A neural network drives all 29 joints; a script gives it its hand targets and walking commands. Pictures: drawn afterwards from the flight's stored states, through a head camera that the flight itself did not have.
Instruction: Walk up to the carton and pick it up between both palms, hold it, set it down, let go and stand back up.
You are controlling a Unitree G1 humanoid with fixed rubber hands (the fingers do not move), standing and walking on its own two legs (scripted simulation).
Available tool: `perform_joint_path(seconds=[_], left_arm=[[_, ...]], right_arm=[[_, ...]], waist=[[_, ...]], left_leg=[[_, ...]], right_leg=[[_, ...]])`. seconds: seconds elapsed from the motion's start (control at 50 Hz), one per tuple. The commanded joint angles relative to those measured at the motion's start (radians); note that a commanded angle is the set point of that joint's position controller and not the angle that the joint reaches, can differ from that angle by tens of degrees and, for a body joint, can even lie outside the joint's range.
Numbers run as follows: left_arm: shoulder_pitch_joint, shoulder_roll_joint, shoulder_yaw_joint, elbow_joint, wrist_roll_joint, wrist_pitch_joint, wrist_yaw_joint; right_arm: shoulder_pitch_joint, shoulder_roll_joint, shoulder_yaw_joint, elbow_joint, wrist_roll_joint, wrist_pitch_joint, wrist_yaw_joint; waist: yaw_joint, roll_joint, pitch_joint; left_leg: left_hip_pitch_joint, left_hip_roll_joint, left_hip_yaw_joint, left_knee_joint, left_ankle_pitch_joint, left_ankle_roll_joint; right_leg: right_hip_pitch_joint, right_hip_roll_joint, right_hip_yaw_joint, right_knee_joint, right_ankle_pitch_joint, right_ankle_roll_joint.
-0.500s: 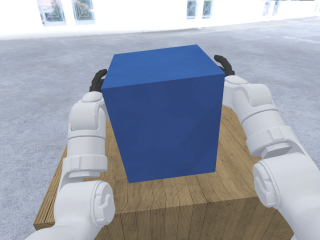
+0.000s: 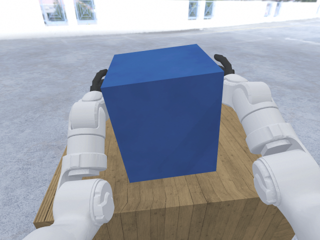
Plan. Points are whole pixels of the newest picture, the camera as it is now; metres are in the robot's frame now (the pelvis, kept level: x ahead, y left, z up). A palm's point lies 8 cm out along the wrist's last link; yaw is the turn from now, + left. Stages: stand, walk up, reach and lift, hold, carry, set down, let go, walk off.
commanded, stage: hold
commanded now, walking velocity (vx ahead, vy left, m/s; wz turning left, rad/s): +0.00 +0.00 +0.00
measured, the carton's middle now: (164, 111) +0.36 +0.00 +0.24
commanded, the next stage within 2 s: none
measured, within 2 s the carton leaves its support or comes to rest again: neither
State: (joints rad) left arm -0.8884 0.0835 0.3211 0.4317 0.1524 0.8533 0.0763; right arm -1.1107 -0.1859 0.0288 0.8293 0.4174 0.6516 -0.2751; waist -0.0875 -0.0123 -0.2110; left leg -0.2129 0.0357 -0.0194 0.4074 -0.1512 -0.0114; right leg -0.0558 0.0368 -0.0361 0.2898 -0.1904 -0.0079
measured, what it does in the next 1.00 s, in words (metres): stands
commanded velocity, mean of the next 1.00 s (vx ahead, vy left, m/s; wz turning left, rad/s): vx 0.00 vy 0.00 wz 0.00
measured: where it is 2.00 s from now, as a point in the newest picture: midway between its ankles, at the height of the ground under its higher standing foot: outside the picture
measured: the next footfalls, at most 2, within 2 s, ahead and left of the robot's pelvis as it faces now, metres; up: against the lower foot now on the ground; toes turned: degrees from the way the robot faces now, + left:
none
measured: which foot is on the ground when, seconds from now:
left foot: down 0.00-1.00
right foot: down 0.00-1.00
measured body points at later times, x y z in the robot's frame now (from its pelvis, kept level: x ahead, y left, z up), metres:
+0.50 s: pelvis +0.00 +0.00 +0.00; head -0.10 +0.02 +0.44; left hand +0.38 +0.16 +0.28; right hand +0.38 -0.14 +0.31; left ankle +0.05 +0.12 -0.75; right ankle -0.02 -0.11 -0.75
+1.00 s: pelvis +0.00 +0.00 +0.00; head -0.10 +0.03 +0.44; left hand +0.38 +0.16 +0.28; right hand +0.38 -0.14 +0.31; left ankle +0.05 +0.12 -0.75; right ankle -0.02 -0.11 -0.75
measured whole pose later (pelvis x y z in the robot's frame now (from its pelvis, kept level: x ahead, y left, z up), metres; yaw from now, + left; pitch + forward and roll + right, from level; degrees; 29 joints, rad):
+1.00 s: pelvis +0.00 +0.00 +0.00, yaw +0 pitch -3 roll -2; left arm -0.88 0.08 0.32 0.42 0.16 0.86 0.07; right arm -1.10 -0.18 0.03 0.81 0.42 0.66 -0.28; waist -0.09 -0.01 -0.21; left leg -0.21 0.03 -0.02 0.41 -0.16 -0.01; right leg -0.05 0.04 -0.03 0.29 -0.19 -0.01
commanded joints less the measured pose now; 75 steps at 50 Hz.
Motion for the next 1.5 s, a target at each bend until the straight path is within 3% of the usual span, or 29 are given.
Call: perform_joint_path(seconds=[0.0, 0.14, 0.26, 1.18, 1.36, 1.48], left_arm=[[-0.922, -0.596, -0.400, -0.208, -0.182, -0.084, -0.161], [-0.902, -0.591, -0.401, -0.244, -0.175, -0.079, -0.163], [-0.918, -0.594, -0.397, -0.226, -0.173, -0.076, -0.161], [-0.907, -0.587, -0.387, -0.217, -0.164, -0.074, -0.164], [-0.925, -0.602, -0.387, -0.185, -0.171, -0.082, -0.162], [-0.923, -0.600, -0.398, -0.202, -0.178, -0.087, -0.154]], right_arm=[[-0.782, 0.686, 0.175, -0.344, 0.157, -0.032, 0.125], [-0.758, 0.690, 0.194, -0.357, 0.171, -0.029, 0.122], [-0.778, 0.686, 0.186, -0.362, 0.160, -0.030, 0.127], [-0.764, 0.676, 0.184, -0.344, 0.161, -0.028, 0.128], [-0.798, 0.691, 0.168, -0.336, 0.149, -0.039, 0.133], [-0.792, 0.685, 0.175, -0.344, 0.158, -0.036, 0.131]], waist=[[-0.014, 0.079, -0.334], [-0.014, 0.085, -0.335], [-0.010, 0.068, -0.310], [-0.012, 0.074, -0.316], [-0.009, 0.067, -0.312], [-0.010, 0.082, -0.338]], left_leg=[[0.245, -0.053, -0.038, -0.033, 0.161, -0.029], [0.260, -0.056, -0.040, -0.028, 0.204, -0.035], [0.242, -0.056, -0.037, -0.035, 0.154, -0.026], [0.255, -0.053, -0.037, -0.031, 0.175, -0.033], [0.228, -0.051, -0.034, -0.041, 0.114, -0.022], [0.250, -0.052, -0.038, -0.027, 0.172, -0.031]], right_leg=[[-0.035, 0.035, 0.058, -0.043, 0.219, 0.059], [-0.021, 0.033, 0.056, -0.037, 0.266, 0.063], [-0.048, 0.035, 0.050, -0.044, 0.200, 0.060], [-0.040, 0.038, 0.057, -0.042, 0.232, 0.060], [-0.056, 0.033, 0.055, -0.049, 0.166, 0.057], [-0.048, 0.038, 0.057, -0.044, 0.220, 0.060]])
